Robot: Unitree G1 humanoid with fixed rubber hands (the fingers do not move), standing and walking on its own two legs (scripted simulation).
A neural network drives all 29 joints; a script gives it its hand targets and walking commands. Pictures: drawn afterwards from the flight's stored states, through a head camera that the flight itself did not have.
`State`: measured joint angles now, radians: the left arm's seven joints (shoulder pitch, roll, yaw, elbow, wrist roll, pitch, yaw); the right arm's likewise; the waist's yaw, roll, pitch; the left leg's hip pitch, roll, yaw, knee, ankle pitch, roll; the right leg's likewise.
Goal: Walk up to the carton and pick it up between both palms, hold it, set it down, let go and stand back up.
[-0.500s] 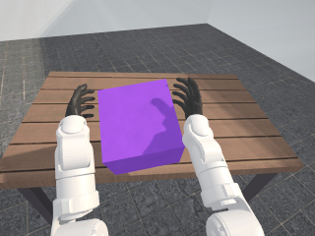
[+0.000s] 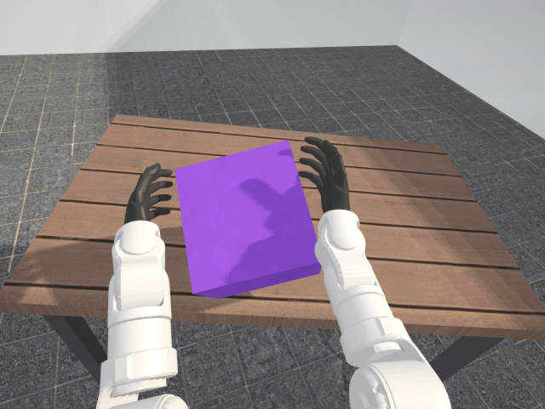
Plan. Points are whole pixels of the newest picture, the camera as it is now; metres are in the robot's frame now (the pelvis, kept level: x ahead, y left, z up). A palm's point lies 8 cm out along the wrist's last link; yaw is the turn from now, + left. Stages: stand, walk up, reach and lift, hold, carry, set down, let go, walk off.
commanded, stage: set down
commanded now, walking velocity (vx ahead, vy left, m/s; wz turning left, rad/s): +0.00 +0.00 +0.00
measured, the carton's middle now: (251, 224) +0.40 +0.02 +0.06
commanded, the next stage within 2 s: none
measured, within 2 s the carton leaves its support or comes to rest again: neither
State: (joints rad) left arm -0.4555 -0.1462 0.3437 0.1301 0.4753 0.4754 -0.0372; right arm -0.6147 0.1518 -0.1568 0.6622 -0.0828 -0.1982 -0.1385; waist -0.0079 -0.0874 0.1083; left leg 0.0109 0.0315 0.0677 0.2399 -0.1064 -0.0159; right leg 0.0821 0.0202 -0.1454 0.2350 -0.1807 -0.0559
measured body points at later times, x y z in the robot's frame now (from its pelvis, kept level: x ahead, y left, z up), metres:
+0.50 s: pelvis +0.00 -0.01 +0.00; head +0.00 +0.01 +0.45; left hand +0.37 +0.17 +0.09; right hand +0.40 -0.10 +0.14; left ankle +0.03 +0.13 -0.75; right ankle -0.02 -0.07 -0.75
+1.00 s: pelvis +0.00 +0.01 +0.00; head +0.01 +0.03 +0.45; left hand +0.39 +0.18 +0.09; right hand +0.43 -0.09 +0.13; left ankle +0.03 +0.13 -0.75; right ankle -0.02 -0.07 -0.75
